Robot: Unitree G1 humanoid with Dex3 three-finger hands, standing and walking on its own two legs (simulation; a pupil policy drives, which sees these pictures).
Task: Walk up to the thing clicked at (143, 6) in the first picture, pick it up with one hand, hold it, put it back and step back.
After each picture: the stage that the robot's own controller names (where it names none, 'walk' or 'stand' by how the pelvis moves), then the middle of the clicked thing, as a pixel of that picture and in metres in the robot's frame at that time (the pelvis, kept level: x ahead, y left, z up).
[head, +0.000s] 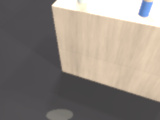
stand; (146, 5) +0.91 -0.33 +0.01
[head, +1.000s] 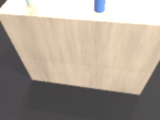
rise first; (99, 0) +0.85 -0.02 +0.04
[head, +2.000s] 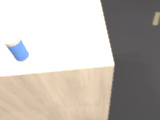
walk; (16, 47) +0.50 +0.34 +0.03
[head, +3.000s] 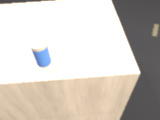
stand; (41, 52) +0.49 +0.21 +0.02
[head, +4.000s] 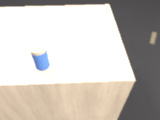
stand; (40, 56) +0.50 +0.22 +0.01
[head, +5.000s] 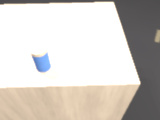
stand; (41, 57) +0.47 +0.21 +0.01
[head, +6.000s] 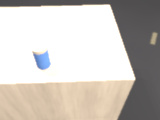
stand; (41, 55) +0.50 +0.22 +0.00
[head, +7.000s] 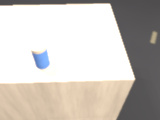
stand; (40, 55) +0.50 +0.22 +0.00
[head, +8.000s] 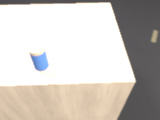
stand; (39, 56) +0.49 +0.22 +0.00
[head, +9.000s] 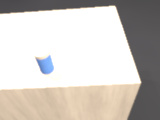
rise first; (44, 60) +0.48 +0.23 +0.01
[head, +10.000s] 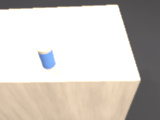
go down; (46, 55) +0.50 +0.23 +0.01
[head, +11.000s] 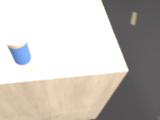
go down; (19, 48) +0.47 +0.22 +0.03
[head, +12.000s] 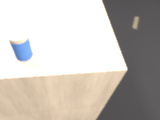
approach; (21, 45) +0.49 +0.23 +0.03
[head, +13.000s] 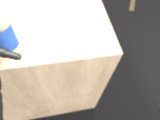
close in; (3, 33) +0.50 +0.24 +0.07
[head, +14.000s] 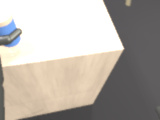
lift; (5, 27) +0.51 +0.22 +0.08
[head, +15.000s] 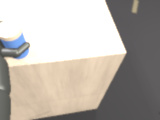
lift; (14, 41) +0.47 +0.21 +0.08
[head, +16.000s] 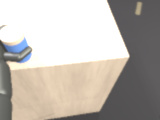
lift; (17, 45) +0.45 +0.21 +0.07
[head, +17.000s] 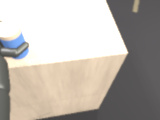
lift; (14, 41) +0.47 +0.21 +0.08
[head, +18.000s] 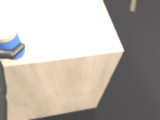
lift; (9, 41) +0.46 +0.22 +0.08
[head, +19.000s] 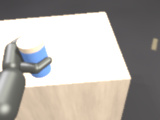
lift; (36, 56) +0.33 +0.16 +0.21
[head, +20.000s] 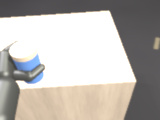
hold; (28, 63) +0.32 +0.19 +0.18
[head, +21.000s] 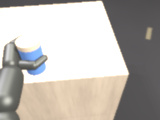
crouch; (32, 55) +0.38 +0.18 +0.15
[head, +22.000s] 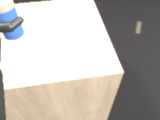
lower; (7, 19) +0.48 +0.23 +0.21
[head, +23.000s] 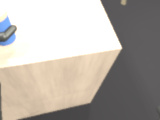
lower; out of the picture +0.51 +0.23 +0.08
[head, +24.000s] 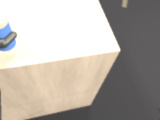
lower; (0, 31) +0.50 +0.23 +0.08
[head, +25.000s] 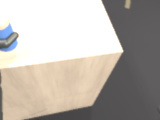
lower; (2, 32) +0.49 +0.23 +0.08
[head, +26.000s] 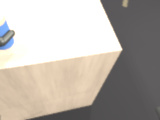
lower; out of the picture +0.50 +0.23 +0.08
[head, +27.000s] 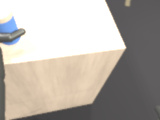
open; (5, 25) +0.51 +0.22 +0.09
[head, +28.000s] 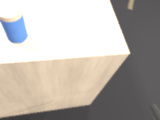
sink last; (13, 23) +0.50 +0.21 +0.08
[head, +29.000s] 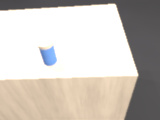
sink last; (47, 51) +0.52 +0.22 +0.04
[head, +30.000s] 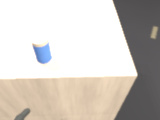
stand; (41, 48) +0.49 +0.21 +0.04
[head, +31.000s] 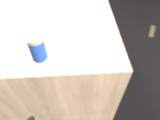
stand; (37, 47) +0.50 +0.22 +0.05
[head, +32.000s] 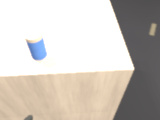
stand; (36, 44) +0.50 +0.22 +0.06
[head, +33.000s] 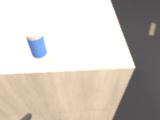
stand; (36, 42) +0.51 +0.22 +0.07
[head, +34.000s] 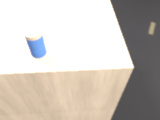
stand; (35, 42) +0.51 +0.22 +0.06
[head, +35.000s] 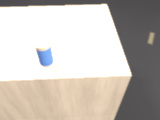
walk; (44, 52) +0.52 +0.21 +0.01
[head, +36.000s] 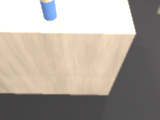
walk; (48, 5) +0.67 +0.20 +0.04
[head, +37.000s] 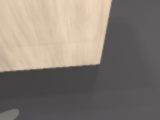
walk; out of the picture +0.95 +0.29 +0.04
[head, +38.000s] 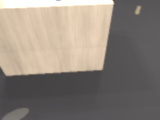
stand; out of the picture +1.11 +0.23 +0.02
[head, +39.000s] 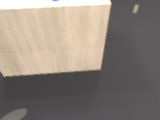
stand; out of the picture +1.10 +0.23 +0.01
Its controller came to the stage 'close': yes
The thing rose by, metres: 0.22
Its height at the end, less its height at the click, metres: +0.00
